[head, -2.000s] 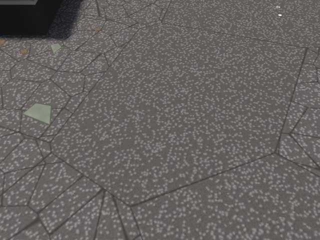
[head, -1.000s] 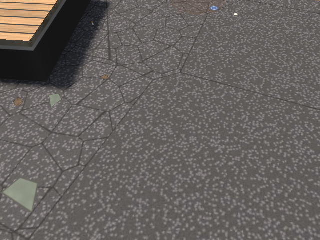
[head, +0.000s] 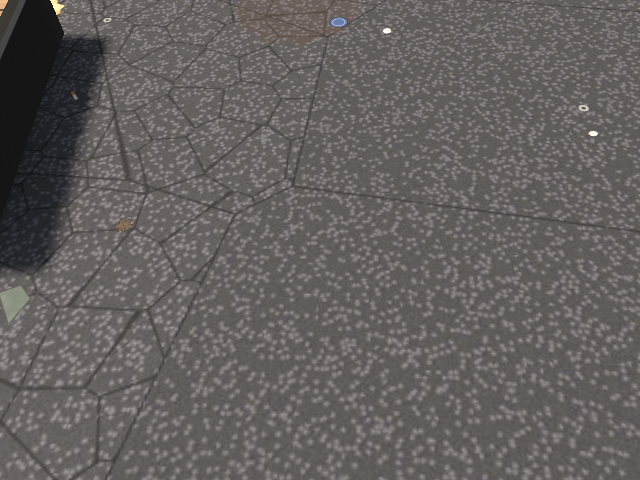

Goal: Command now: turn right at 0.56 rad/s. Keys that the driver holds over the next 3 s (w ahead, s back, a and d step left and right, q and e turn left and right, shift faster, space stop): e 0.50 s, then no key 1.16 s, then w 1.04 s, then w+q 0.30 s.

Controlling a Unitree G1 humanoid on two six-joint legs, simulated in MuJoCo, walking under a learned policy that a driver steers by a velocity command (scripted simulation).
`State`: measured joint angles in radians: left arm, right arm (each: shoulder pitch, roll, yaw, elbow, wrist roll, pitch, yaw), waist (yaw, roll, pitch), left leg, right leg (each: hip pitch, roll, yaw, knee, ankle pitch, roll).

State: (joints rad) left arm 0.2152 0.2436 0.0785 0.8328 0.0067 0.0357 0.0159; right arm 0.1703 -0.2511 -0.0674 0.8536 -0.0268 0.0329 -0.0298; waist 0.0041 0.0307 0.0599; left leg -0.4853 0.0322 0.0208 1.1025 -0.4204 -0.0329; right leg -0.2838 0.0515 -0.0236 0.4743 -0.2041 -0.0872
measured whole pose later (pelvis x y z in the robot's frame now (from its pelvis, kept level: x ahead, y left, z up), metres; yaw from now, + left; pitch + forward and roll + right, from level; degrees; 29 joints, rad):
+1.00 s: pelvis -0.05 +0.03 +0.01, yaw -24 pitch -1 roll +0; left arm 0.14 0.20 -0.01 0.81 0.02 0.01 0.02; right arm 0.25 -0.26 -0.04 0.84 -0.01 0.06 -0.01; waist -0.03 0.04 0.05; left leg -0.26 0.03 0.00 0.65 -0.41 -0.02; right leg -0.16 0.05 0.02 0.40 -0.22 -0.05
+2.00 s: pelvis +0.00 +0.01 +0.00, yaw -23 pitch +0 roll +0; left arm 0.37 0.18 0.02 1.09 0.03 -0.06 0.01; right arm 0.35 -0.22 -0.04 1.09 -0.03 -0.01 0.00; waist 0.01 0.03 -0.02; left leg -0.30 0.00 0.00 0.82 -0.43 0.09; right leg -0.17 0.04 -0.06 0.47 -0.30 -0.08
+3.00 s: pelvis +0.49 -0.21 -0.01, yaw -17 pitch +1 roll +0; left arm 0.03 0.19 0.04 0.86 0.04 -0.09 -0.01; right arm 0.45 -0.18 -0.03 1.05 0.00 -0.07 -0.01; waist -0.07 0.01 0.07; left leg -0.16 -0.05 -0.02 0.98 -0.45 0.10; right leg -0.42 0.01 -0.11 0.56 -0.15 -0.07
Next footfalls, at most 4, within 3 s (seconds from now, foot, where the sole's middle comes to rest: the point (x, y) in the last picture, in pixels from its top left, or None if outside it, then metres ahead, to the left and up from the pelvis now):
0.34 left None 0.05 0.13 -0.78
0.76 right None -0.05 -0.07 -0.78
1.06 left None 0.03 0.14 -0.78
2.38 left None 0.36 -0.06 -0.78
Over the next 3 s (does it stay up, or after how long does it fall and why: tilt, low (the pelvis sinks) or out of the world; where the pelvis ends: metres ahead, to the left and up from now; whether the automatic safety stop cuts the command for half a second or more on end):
stays up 0.49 -0.21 -0.01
